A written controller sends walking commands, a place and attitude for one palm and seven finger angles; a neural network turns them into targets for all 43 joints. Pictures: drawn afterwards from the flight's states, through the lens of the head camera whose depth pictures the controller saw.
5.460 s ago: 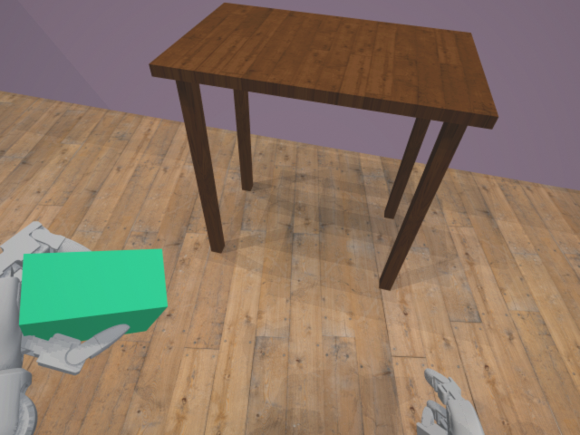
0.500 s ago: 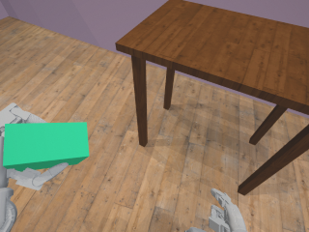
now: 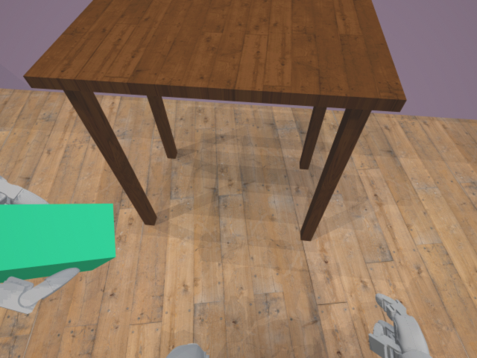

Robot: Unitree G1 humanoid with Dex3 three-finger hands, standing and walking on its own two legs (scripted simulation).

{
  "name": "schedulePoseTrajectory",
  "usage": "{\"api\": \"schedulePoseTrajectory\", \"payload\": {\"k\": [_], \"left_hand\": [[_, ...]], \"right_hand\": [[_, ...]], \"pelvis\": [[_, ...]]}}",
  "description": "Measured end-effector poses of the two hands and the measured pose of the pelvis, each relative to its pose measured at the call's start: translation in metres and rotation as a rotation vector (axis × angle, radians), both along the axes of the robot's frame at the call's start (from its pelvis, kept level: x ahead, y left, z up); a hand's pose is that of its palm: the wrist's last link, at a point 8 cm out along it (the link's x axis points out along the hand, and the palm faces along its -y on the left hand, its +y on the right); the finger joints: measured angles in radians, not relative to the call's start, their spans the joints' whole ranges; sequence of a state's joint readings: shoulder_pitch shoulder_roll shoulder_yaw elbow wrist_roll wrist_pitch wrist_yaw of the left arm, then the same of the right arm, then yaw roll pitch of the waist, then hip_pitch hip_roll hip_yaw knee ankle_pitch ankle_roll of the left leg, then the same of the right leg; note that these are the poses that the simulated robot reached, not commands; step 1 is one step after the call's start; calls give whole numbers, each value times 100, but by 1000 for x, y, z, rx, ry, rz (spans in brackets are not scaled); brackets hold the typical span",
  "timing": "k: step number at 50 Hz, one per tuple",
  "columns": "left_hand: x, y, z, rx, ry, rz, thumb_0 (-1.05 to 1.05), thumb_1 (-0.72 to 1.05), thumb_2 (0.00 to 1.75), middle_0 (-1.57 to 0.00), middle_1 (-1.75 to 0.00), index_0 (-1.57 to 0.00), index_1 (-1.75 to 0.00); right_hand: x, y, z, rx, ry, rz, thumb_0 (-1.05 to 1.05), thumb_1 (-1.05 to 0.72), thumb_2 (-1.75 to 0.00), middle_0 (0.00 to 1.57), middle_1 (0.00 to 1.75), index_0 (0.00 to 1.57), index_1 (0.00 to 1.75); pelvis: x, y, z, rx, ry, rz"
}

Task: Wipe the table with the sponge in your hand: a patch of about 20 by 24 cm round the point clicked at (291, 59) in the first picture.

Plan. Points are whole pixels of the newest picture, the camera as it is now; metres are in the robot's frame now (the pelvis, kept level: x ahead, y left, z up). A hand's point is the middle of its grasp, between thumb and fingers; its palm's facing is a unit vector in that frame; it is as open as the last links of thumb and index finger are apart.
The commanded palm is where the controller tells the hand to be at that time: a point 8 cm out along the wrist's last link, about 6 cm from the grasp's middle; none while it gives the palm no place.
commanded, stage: turn to face it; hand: left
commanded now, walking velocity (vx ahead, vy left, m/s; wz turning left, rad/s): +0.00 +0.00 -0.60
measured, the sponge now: (66, 242) +0.23 +0.22 +0.15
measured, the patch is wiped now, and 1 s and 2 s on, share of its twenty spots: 0.00 0.00 0.00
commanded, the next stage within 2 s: take the last steps up to it in 0.66 s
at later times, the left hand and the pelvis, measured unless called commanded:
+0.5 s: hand (153, 242) +0.23 +0.11 +0.16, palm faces +0.07 -0.86 -0.51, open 10.2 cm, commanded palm +0.16 +0.19 +0.18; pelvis -0.07 -0.03 -0.02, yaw -17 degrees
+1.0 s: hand (140, 286) +0.18 +0.11 +0.17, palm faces +0.04 -0.91 -0.41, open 10.2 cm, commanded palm +0.15 +0.16 +0.18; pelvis -0.11 -0.03 +0.00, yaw -24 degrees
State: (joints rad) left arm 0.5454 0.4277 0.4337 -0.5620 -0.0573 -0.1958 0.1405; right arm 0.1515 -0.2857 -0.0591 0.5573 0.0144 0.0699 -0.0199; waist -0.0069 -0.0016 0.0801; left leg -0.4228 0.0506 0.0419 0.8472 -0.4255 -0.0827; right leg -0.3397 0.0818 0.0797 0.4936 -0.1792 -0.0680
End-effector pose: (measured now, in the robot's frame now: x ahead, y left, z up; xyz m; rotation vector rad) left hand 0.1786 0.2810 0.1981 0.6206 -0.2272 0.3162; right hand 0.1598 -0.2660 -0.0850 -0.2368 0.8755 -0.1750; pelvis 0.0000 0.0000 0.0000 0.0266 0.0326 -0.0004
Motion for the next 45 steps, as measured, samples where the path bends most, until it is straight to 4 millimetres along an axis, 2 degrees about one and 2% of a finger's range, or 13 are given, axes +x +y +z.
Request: {"api": "schedulePoseTrajectory", "payload": {"k": [5,8,13,17,21,25,28,30,34,37,41,45], "left_hand": [[-3,-3,-15,-113,-53,-50,-1,-49,99,-74,-135,-74,-135],[-4,-3,-19,-123,-89,-99,-1,-49,99,-74,-135,-74,-135],[-2,-8,-9,-91,-108,-136,-1,-49,99,-74,-135,-74,-135],[8,-33,-1,-101,-111,-188,-1,-49,99,-74,-135,-74,-135],[22,-72,-8,-66,-69,-267,-1,-49,99,-74,-135,-74,-135],[27,-120,-19,-22,-18,-360,-1,-49,99,-74,-135,-74,-135],[24,-145,-19,-5,34,-439,-1,-49,99,-74,-135,-74,-135],[19,-154,-15,27,56,-480,-1,-49,99,-74,-135,-74,-135],[10,-157,-1,87,41,-515,-1,-49,99,-74,-135,-74,-135],[4,-152,7,93,-3,-510,-1,-49,99,-74,-135,-74,-135],[-4,-139,1,24,-40,-477,-1,-49,99,-74,-135,-74,-135],[-14,-126,-14,-91,-64,-451,-1,-49,99,-74,-135,-74,-135]], "right_hand": [[-7,18,13,-5,-57,16,1,-91,-90,20,30,19,29],[-15,33,16,-1,-89,19,1,-90,-90,20,30,19,29],[-37,57,16,90,-130,0,1,-90,-90,20,30,20,30],[-64,62,5,167,-121,-36,1,-90,-90,20,30,20,30],[-99,44,-13,206,-99,-102,1,-90,-90,21,30,20,30],[-141,4,-35,191,-54,-193,1,-90,-90,21,30,20,30],[-176,-28,-35,142,7,-291,1,-90,-90,21,30,20,30],[-197,-47,-29,101,31,-352,1,-90,-90,20,30,20,30],[-229,-72,-15,28,50,-433,1,-91,-90,20,30,20,29],[-242,-80,-6,-13,36,-459,1,-91,-90,20,30,19,29],[-248,-77,3,-44,-10,-466,1,-91,-90,20,30,19,29],[-246,-61,10,-60,-57,-454,1,-91,-90,20,30,19,29]], "pelvis": [[-11,8,-4,-13,3,-42],[-22,12,-8,-3,-11,-80],[-34,12,-3,-34,-31,-160],[-43,7,-1,-61,-30,-223],[-56,-12,-6,-53,-20,-275],[-72,-30,-16,-59,-21,-301],[-82,-35,-11,-31,-14,-337],[-87,-38,-8,-18,-8,-361],[-94,-42,-2,-6,1,-392],[-99,-42,-2,-5,4,-413],[-105,-36,-4,-17,0,-425],[-107,-29,-6,-26,-26,-422]]}}
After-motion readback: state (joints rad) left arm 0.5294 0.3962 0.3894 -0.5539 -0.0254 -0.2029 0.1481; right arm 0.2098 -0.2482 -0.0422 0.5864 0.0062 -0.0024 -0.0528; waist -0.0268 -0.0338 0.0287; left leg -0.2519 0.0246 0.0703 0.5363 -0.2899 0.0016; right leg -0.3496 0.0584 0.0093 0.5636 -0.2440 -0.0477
